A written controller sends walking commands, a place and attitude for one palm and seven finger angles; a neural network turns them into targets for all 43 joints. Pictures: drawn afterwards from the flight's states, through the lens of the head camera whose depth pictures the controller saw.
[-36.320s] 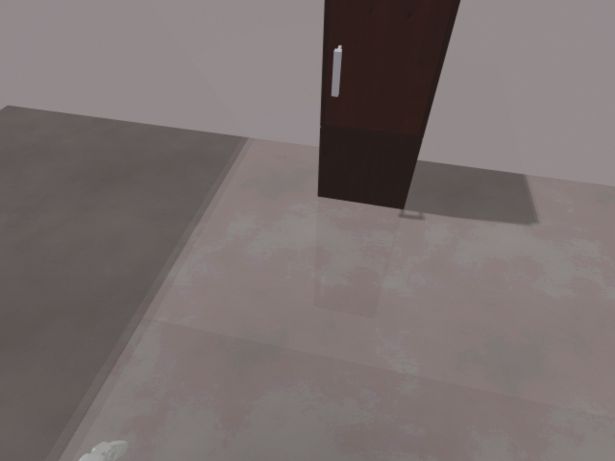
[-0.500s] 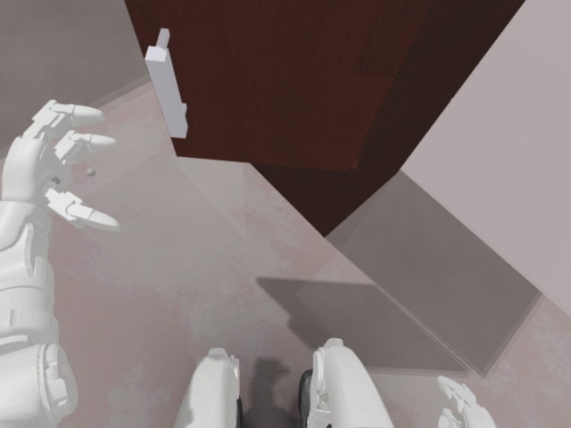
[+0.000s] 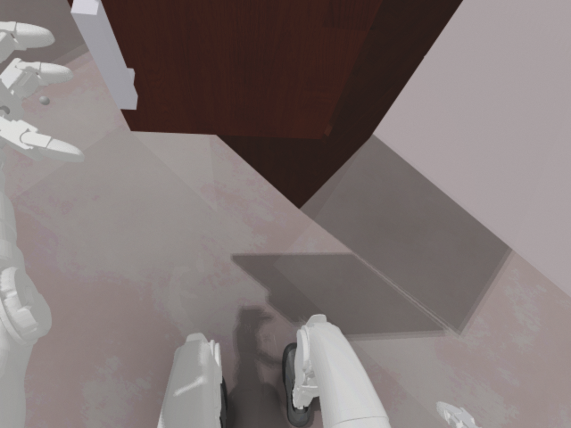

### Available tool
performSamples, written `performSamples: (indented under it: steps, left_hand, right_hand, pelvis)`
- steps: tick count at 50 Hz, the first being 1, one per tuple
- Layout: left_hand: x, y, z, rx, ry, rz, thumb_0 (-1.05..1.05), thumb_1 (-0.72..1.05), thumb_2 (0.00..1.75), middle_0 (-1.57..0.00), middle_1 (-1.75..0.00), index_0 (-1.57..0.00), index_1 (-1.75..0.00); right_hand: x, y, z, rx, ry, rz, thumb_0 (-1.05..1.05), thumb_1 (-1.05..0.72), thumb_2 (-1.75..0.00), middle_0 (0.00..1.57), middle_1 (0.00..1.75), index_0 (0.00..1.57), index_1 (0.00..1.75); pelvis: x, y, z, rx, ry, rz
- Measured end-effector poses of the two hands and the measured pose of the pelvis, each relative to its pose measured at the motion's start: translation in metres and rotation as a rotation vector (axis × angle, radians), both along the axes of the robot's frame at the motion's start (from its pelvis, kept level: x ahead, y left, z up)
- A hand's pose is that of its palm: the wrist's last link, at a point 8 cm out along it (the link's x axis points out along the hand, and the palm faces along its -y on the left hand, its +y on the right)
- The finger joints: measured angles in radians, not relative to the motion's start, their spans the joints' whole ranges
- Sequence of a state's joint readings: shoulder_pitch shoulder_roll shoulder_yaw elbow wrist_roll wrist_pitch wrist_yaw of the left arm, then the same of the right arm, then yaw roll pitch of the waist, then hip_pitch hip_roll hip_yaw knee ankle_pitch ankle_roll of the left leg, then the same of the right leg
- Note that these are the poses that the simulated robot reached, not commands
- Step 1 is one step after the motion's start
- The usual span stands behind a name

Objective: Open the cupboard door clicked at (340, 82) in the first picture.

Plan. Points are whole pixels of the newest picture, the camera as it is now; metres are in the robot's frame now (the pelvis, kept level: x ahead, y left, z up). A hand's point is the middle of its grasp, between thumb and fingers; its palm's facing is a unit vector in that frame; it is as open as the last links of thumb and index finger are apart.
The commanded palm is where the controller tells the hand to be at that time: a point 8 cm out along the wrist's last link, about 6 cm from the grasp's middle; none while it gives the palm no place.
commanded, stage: move the hooked fingers beside the handle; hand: left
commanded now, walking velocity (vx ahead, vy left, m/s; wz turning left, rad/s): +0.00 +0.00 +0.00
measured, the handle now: (112, 48) +0.60 +0.19 +0.04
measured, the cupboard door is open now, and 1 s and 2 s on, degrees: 45 45 45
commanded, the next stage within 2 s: slide the fingers in behind the handle in 1.02 s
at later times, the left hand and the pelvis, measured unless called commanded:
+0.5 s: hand (56, 77) +0.56 +0.26 +0.03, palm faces -0.05 -1.00 -0.04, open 14.0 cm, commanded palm +0.55 +0.27 +0.04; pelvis +0.00 +0.01 -0.01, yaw -2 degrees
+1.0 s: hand (59, 78) +0.55 +0.25 +0.04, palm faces -0.03 -1.00 -0.05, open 14.0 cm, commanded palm +0.55 +0.27 +0.04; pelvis +0.01 +0.01 +0.00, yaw -1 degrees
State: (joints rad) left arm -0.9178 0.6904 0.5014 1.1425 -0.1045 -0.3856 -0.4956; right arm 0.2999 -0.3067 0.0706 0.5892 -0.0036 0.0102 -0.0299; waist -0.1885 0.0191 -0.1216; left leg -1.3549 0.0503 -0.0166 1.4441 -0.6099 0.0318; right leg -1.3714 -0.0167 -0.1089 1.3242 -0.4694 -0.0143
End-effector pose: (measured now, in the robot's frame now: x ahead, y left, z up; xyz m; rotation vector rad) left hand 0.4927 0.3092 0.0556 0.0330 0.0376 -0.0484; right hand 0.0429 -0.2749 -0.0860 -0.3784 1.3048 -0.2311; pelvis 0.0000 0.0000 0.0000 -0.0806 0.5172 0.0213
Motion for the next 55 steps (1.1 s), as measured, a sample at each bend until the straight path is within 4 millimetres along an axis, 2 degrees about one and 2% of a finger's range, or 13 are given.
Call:
performSamples:
  steps: [15,22,27,36,44,50,55]
  left_hand:
    - [0.048,0.001,-0.005,0.008,0.001,0.005,-0.01,-0.5,0.31,-0.3,-1.2,-0.3,-1.2]
    - [0.051,0.001,-0.017,0.01,0.017,-0.003,-0.01,-0.5,0.31,-0.3,-1.2,-0.3,-1.2]
    - [0.046,0.004,-0.015,0.005,0.008,0.011,-0.01,-0.5,0.31,-0.3,-1.2,-0.3,-1.2]
    - [0.042,0.005,0.002,0.012,0.018,0.006,-0.01,-0.5,0.31,-0.3,-1.2,-0.3,-1.2]
    - [0.04,-0.006,-0.011,-0.009,0.039,-0.003,-0.01,-0.5,0.31,-0.3,-1.2,-0.3,-1.2]
    - [0.041,-0.005,-0.011,0.015,-0.02,0.019,-0.01,-0.5,0.31,-0.3,-1.2,-0.3,-1.2]
    - [0.039,0.0,-0.01,0.022,0.004,0.02,-0.01,-0.5,0.31,-0.3,-1.2,-0.3,-1.2]
  right_hand:
    - [-0.042,0.013,-0.007,-0.01,0.128,-0.048,0.01,-0.9,-0.9,0.21,0.3,0.21,0.3]
    - [-0.052,0.023,-0.006,0.011,0.181,-0.079,0.01,-0.9,-0.9,0.21,0.3,0.21,0.3]
    - [-0.048,0.029,-0.001,0.03,0.183,-0.087,0.01,-0.9,-0.9,0.21,0.3,0.21,0.3]
    - [-0.026,0.025,0.009,0.025,0.138,-0.057,0.0,-0.9,-0.9,0.21,0.3,0.21,0.3]
    - [-0.01,0.016,0.009,0.003,0.1,-0.033,0.0,-0.9,-0.9,0.21,0.3,0.21,0.3]
    - [-0.01,0.013,0.003,0.004,0.103,-0.04,0.0,-0.9,-0.9,0.2,0.3,0.21,0.3]
    - [-0.015,0.016,-0.002,0.023,0.122,-0.047,0.0,-0.9,-0.9,0.2,0.3,0.21,0.3]
  pelvis:
    - [-0.004,0.006,-0.015,-0.025,0.061,-0.007]
    - [0.0,0.01,-0.014,-0.029,0.075,-0.017]
    - [0.005,0.012,-0.007,-0.03,0.069,-0.017]
    - [0.011,0.012,0.004,-0.031,0.045,-0.003]
    - [0.012,0.01,0.002,-0.027,0.041,-0.003]
    - [0.01,0.008,-0.003,-0.025,0.046,-0.008]
    - [0.008,0.006,-0.003,-0.023,0.044,-0.008]
